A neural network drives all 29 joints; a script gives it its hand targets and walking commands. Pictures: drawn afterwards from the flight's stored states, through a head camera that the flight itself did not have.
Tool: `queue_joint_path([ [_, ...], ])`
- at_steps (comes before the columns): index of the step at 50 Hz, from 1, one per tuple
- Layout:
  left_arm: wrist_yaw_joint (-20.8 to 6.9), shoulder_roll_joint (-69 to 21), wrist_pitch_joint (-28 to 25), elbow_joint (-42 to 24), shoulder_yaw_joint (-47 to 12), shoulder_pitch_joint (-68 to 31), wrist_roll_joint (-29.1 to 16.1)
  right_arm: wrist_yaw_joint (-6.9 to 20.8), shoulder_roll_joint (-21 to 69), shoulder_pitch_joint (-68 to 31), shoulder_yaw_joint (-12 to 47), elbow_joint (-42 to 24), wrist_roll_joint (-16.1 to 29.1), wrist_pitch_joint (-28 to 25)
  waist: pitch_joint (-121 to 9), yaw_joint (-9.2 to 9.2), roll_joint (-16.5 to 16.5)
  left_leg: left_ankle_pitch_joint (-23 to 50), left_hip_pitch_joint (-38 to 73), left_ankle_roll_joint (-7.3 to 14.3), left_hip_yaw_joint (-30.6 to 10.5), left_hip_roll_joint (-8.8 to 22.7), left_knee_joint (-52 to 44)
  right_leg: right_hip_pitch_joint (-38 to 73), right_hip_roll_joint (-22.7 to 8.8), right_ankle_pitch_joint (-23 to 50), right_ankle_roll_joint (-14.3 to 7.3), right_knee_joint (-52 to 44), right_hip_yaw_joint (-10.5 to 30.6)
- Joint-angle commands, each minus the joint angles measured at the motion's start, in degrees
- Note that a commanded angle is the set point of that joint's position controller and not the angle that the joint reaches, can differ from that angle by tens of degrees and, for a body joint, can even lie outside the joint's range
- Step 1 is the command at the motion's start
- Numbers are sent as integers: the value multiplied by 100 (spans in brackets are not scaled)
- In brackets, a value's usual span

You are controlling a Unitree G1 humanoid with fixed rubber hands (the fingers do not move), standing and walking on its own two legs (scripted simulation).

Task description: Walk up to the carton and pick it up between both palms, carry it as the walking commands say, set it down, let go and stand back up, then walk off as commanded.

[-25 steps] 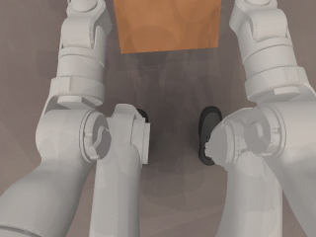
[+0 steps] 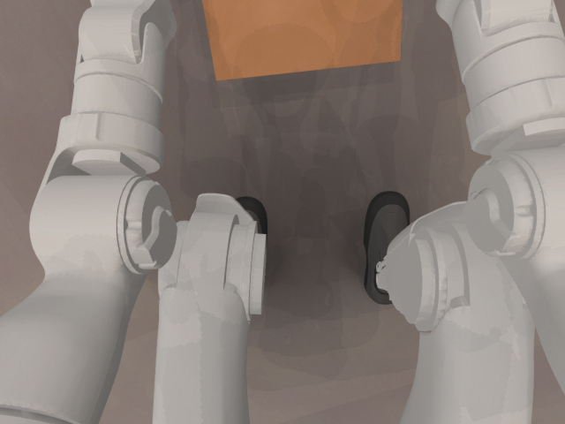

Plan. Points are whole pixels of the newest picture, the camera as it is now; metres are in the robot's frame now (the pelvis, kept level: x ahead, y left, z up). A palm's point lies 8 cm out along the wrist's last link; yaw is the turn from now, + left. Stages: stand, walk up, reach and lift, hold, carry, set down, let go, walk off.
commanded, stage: set down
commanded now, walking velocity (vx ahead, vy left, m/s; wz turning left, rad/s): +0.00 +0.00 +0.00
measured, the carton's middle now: out of the picture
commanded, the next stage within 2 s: none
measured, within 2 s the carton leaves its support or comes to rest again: rests again in 0.46 s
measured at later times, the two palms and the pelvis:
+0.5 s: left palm out of the picture +0.54 +0.18 -0.19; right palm out of the picture +0.56 -0.12 -0.20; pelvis +0.00 +0.00 +0.00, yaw +0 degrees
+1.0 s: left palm out of the picture +0.55 +0.19 -0.21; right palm out of the picture +0.57 -0.12 -0.21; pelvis +0.01 +0.00 +0.00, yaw +0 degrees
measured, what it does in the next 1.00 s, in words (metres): stands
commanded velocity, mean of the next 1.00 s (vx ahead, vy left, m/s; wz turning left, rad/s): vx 0.00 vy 0.00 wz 0.00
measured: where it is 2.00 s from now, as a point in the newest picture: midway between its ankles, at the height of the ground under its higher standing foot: (312, 266)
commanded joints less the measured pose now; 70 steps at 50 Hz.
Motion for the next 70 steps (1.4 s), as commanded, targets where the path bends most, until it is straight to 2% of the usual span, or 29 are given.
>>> queue_joint_path([
  [1,-1985,-5770,-404,-614,-2205,-3180,-897,1682,5249,-2209,1387,-854,925,-576,-7876,-172,236,2538,2649,3,519,-390,-814,3268,510,2335,-340,-252,-621],
  [4,-2034,-5739,-390,-482,-2080,-3082,-814,1719,5243,-2055,1209,-633,803,-549,-7501,-222,235,2323,2460,9,518,-390,-839,3071,510,2125,-351,-298,-631],
  [6,-2060,-5662,-406,-568,-2075,-3170,-804,1735,5250,-2070,1145,-659,771,-543,-7366,-205,228,2247,2314,15,512,-385,-846,3028,519,2093,-358,-284,-605],
  [7,-2072,-5663,-413,-615,-2087,-3192,-842,1729,5220,-2027,1122,-659,738,-544,-7356,-255,217,2258,2269,6,509,-391,-840,3065,521,2130,-362,-292,-600],
  [13,-2137,-5483,-408,-444,-1910,-2939,-716,1752,5175,-1875,979,-631,582,-531,-6964,-206,183,2148,1965,37,498,-400,-850,2969,521,2085,-365,-284,-558],
  [17,-2182,-5355,-413,-293,-1757,-2790,-645,1755,5104,-1715,911,-463,474,-500,-6669,-195,44,1934,1610,47,528,-402,-826,3040,519,2001,-370,-304,-531],
  [18,-2190,-5306,-408,-297,-1760,-2773,-610,1757,5123,-1703,880,-455,444,-500,-6655,-235,60,1977,1622,54,493,-383,-838,3023,520,2073,-359,-277,-545],
  [20,-2202,-5251,-393,-223,-1668,-2653,-506,1775,5127,-1609,823,-373,386,-490,-6473,-161,44,1914,1571,62,503,-389,-847,2941,536,1969,-366,-298,-526],
  [23,-2206,-5184,-390,-227,-1652,-2560,-482,1778,4972,-1537,810,-307,347,-486,-6311,-229,84,1872,1520,48,476,-380,-852,2864,523,1933,-373,-285,-525],
  [27,-2218,-5143,-377,-130,-1568,-2347,-386,1769,4908,-1347,747,-215,279,-499,-6121,-198,81,1907,1512,42,451,-377,-821,2823,534,1949,-378,-268,-516],
  [31,-2207,-5119,-365,-87,-1566,-2226,-328,1782,4788,-1277,705,-130,234,-507,-5913,-249,171,1926,1530,17,426,-375,-818,2696,522,1935,-384,-209,-533],
  [37,-2198,-5048,-380,-49,-1482,-2090,-287,1792,4762,-1106,652,-28,156,-512,-5700,-245,78,1940,1533,31,391,-368,-773,2659,525,1917,-388,-202,-520],
  [46,-2225,-5036,-380,22,-1397,-1758,-191,1812,4742,-788,601,132,93,-515,-5428,-215,126,2045,1443,33,374,-348,-738,2622,525,2072,-396,-147,-495],
  [47,-2223,-5008,-385,30,-1375,-1765,-184,1812,4756,-766,600,177,57,-501,-5425,-214,26,2021,1380,32,393,-355,-700,2706,520,2093,-389,-157,-477],
  [48,-2230,-4984,-387,9,-1402,-1775,-212,1802,4718,-753,583,162,38,-507,-5441,-279,72,2030,1393,21,385,-346,-687,2719,517,2122,-386,-153,-480],
  [50,-2241,-4988,-397,29,-1380,-1754,-209,1787,4733,-728,582,162,25,-510,-5412,-278,53,2053,1339,21,387,-344,-672,2778,517,2193,-385,-148,-462],
  [52,-2241,-4944,-401,23,-1390,-1736,-224,1789,4634,-721,592,129,17,-525,-5409,-268,64,2116,1351,5,382,-339,-662,2811,514,2247,-384,-127,-462],
  [53,-2231,-4895,-393,77,-1347,-1716,-184,1790,4648,-756,596,156,33,-515,-5344,-203,79,2030,1322,11,407,-338,-666,2793,509,2154,-382,-156,-445],
  [55,-2229,-4875,-395,72,-1330,-1732,-153,1792,4634,-756,549,151,10,-520,-5330,-213,89,2024,1380,16,381,-333,-681,2715,507,2102,-369,-135,-463],
  [56,-2231,-4863,-403,60,-1326,-1790,-183,1788,4574,-783,527,181,-14,-514,-5284,-280,42,1957,1352,8,376,-331,-669,2717,498,2035,-373,-154,-471],
  [60,-2216,-4779,-405,116,-1248,-1733,-116,1784,4532,-756,479,210,-33,-514,-5187,-201,76,1895,1290,13,395,-323,-655,2722,500,1998,-369,-154,-441],
  [64,-2198,-4715,-427,78,-1273,-1767,-134,1767,4430,-700,429,221,-83,-535,-5212,-278,84,1985,1357,-12,367,-312,-647,2739,494,2077,-357,-124,-463],
  [66,-2163,-4531,-442,107,-1193,-1685,-94,1738,4245,-679,383,201,-96,-553,-5205,-215,129,1970,1373,-23,397,-312,-640,2740,484,2019,-350,-133,-460],
  [69,-2075,-4189,-479,198,-1089,-1595,-36,1636,3832,-633,290,309,-160,-597,-5213,-262,54,1941,1392,-62,384,-290,-628,2820,453,2014,-314,-121,-483],
  [70,-2030,-4043,-499,165,-1054,-1552,7,1606,3720,-662,275,244,-153,-625,-5215,-187,130,1959,1419,-60,398,-284,-654,2806,444,2012,-314,-111,-472],
])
